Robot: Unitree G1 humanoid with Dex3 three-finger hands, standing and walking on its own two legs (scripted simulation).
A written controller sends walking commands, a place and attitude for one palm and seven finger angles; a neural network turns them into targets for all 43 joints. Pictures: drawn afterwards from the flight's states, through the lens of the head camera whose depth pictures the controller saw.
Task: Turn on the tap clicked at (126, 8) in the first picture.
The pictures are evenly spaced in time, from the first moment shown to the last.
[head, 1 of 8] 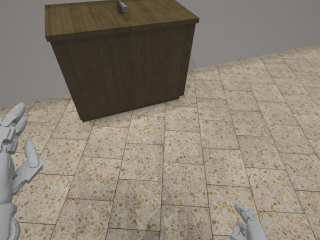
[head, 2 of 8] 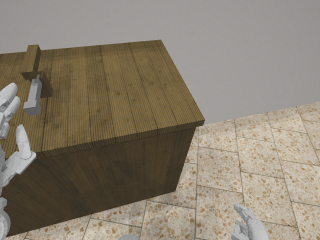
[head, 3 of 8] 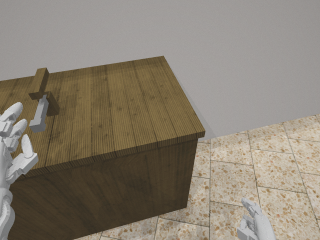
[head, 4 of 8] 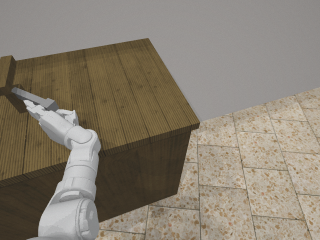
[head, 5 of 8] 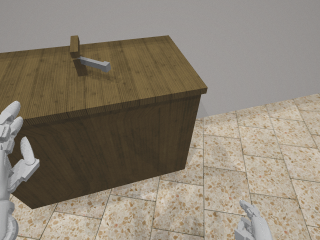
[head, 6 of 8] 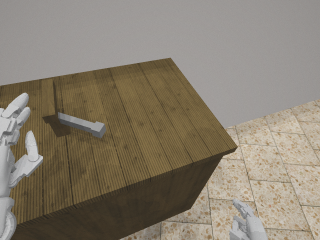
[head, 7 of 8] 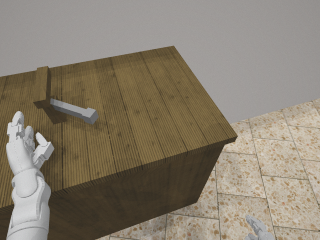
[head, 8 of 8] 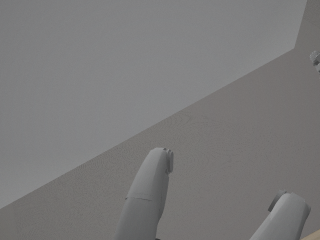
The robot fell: yes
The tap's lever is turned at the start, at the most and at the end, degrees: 0 73 73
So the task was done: no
